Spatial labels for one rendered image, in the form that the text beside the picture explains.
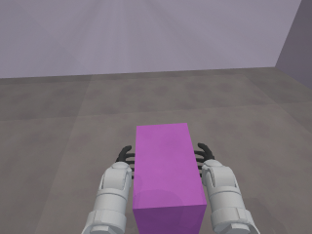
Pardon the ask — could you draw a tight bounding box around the right robot hand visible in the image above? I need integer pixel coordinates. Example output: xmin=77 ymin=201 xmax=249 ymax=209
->
xmin=194 ymin=142 xmax=215 ymax=177

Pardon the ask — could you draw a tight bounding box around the robot left forearm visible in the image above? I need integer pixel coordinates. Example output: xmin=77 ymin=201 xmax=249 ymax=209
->
xmin=81 ymin=161 xmax=133 ymax=234

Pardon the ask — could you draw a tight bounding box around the carton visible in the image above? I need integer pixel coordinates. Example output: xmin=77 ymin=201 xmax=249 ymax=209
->
xmin=133 ymin=123 xmax=208 ymax=234

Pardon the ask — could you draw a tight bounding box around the robot right forearm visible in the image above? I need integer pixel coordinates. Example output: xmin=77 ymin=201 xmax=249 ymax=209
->
xmin=202 ymin=159 xmax=260 ymax=234

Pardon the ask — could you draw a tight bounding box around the left robot hand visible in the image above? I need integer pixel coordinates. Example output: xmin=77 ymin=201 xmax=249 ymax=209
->
xmin=115 ymin=145 xmax=136 ymax=179

